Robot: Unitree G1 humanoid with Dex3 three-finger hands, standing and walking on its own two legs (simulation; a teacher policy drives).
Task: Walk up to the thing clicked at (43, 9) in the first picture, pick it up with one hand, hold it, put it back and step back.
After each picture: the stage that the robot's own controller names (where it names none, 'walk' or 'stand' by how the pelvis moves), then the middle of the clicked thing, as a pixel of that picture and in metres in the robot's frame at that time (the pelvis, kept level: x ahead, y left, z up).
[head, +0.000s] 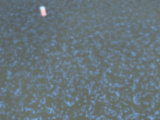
stand; (43, 11) +2.19 +0.61 -0.72
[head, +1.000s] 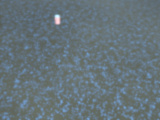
walk; (57, 19) +2.09 +0.29 -0.70
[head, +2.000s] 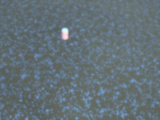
walk; (65, 33) +1.50 +0.18 -0.71
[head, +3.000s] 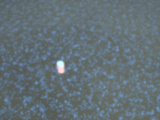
walk; (60, 67) +1.03 +0.20 -0.71
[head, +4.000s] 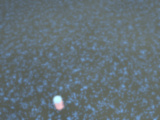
walk; (58, 102) +0.66 +0.24 -0.70
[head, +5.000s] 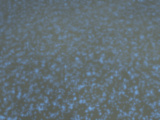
stand; out of the picture +0.42 +0.23 -0.70
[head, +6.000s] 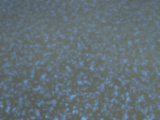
stand; out of the picture +0.36 +0.23 -0.72
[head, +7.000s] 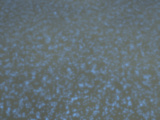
stand; out of the picture +0.35 +0.22 -0.73
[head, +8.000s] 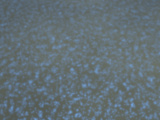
stand; out of the picture +0.35 +0.22 -0.73
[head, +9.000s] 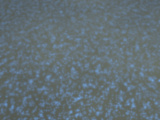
stand; out of the picture +0.34 +0.22 -0.73
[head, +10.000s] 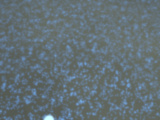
go down; out of the picture +0.37 +0.22 -0.68
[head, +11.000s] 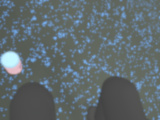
go down; (12, 63) +0.44 +0.25 -0.29
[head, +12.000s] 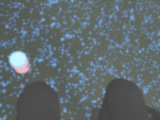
close in; (20, 63) +0.44 +0.25 -0.29
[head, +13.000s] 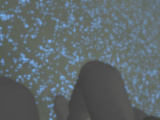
close in; out of the picture +0.42 +0.29 -0.22
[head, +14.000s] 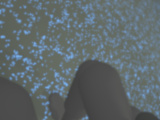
close; out of the picture +0.41 +0.30 -0.22
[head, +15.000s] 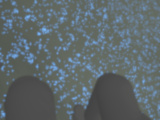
lift; out of the picture +0.37 +0.29 -0.14
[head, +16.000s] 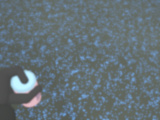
lift; (27, 89) +0.33 +0.19 +0.01
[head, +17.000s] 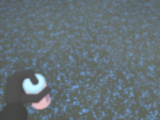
hold; (37, 92) +0.33 +0.17 +0.00
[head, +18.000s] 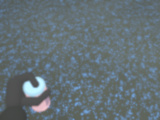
hold; (37, 94) +0.32 +0.17 +0.00
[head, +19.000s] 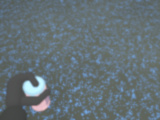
crouch; (37, 94) +0.33 +0.17 +0.00
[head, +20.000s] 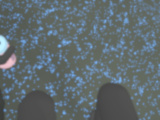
crouch; (0, 52) +0.45 +0.24 -0.10
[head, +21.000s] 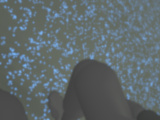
lower; out of the picture +0.42 +0.31 -0.23
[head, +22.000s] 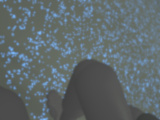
lower; out of the picture +0.42 +0.31 -0.23
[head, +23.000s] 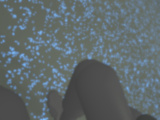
lower; out of the picture +0.43 +0.31 -0.23
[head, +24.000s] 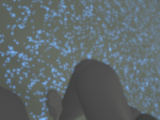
lower; out of the picture +0.43 +0.31 -0.23
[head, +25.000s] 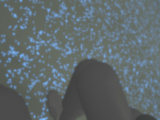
loosen; out of the picture +0.43 +0.31 -0.23
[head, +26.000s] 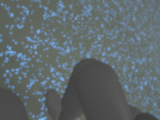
withdraw; out of the picture +0.42 +0.31 -0.23
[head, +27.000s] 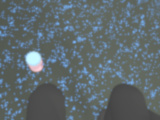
walk; (35, 62) +0.46 +0.24 -0.33
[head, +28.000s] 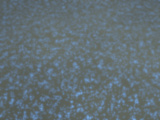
stand; out of the picture +0.38 +0.20 -0.66
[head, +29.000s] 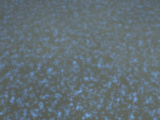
stand; out of the picture +0.40 +0.21 -0.67
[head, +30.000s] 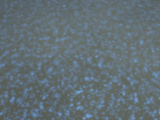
stand; out of the picture +0.38 +0.21 -0.67
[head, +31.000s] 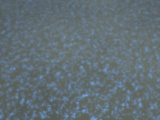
stand; out of the picture +0.41 +0.20 -0.72
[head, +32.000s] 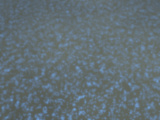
stand; out of the picture +0.38 +0.22 -0.73
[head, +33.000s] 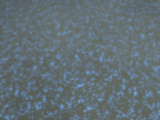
walk; out of the picture +0.39 +0.21 -0.72
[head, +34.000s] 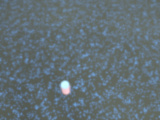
walk; (65, 87) +0.64 +0.16 -0.69
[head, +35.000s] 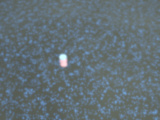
stand; (63, 60) +1.02 +0.18 -0.70
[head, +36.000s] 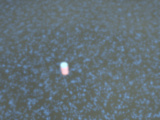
stand; (64, 68) +1.00 +0.20 -0.71
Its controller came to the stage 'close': yes
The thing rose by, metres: 0.71
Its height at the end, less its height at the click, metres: +0.00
